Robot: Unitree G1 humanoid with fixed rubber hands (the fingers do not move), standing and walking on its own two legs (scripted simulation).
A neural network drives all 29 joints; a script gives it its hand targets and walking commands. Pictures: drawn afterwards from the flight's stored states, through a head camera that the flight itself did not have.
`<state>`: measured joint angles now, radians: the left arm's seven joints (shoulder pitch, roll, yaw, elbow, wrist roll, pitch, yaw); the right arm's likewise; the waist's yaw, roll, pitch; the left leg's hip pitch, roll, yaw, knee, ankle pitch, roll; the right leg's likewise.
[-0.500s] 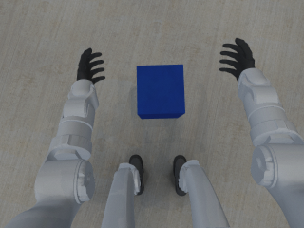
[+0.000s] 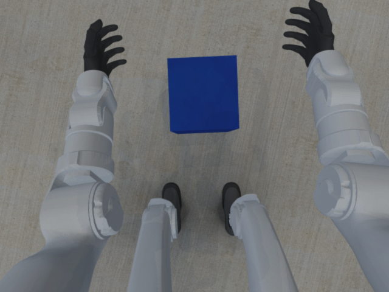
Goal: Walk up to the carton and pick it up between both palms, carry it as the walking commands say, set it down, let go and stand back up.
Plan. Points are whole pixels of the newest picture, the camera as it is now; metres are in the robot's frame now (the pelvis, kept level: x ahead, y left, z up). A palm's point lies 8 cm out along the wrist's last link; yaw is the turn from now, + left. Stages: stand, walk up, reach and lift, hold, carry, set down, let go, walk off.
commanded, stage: reach and lift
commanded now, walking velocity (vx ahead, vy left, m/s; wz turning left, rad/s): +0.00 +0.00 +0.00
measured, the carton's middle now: (202, 100) +0.51 -0.01 -0.51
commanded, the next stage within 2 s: none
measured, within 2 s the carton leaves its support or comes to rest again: neither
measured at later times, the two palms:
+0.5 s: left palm (129, 88) +0.51 +0.17 -0.28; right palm (282, 77) +0.52 -0.20 -0.28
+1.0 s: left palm (144, 100) +0.51 +0.17 -0.43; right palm (262, 93) +0.51 -0.20 -0.42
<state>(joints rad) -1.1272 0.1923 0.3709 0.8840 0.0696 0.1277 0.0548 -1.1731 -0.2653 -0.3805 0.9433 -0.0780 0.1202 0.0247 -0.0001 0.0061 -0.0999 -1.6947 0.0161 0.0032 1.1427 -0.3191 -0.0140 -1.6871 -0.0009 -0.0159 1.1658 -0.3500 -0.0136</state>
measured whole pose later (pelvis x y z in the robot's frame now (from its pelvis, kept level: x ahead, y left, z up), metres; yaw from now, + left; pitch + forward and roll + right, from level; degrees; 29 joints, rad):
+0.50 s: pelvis -0.03 +0.00 -0.15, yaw +1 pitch +48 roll +1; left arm -1.31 0.27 0.22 0.96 -0.11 0.15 0.15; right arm -1.34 -0.37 -0.20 1.03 0.13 0.13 -0.07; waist -0.01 0.01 0.03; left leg -2.13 0.01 0.01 1.78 -0.50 -0.01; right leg -2.12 -0.01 0.00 1.81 -0.54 -0.01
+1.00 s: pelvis -0.04 +0.00 -0.25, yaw +1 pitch +40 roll +1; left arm -1.50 0.35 0.11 1.17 -0.22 0.06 0.15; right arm -1.52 -0.41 -0.06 1.19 0.23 0.06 -0.10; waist -0.02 0.02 0.33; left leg -2.28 0.01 0.00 2.13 -0.54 -0.01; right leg -2.27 -0.01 0.00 2.16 -0.58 -0.02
